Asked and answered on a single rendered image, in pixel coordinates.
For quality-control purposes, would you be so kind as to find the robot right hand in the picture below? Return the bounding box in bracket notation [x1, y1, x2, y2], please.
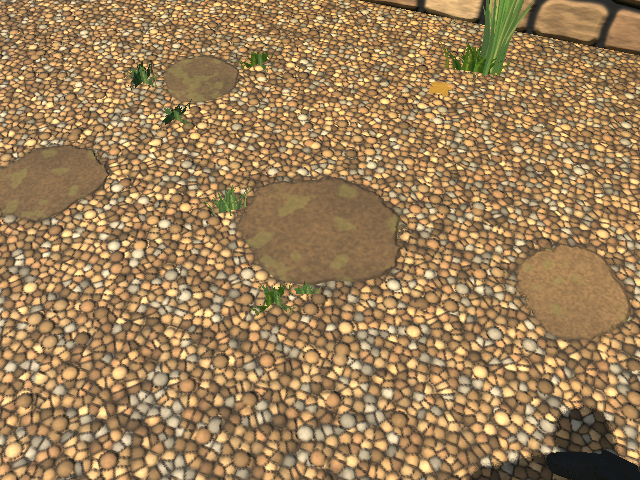
[546, 450, 640, 480]

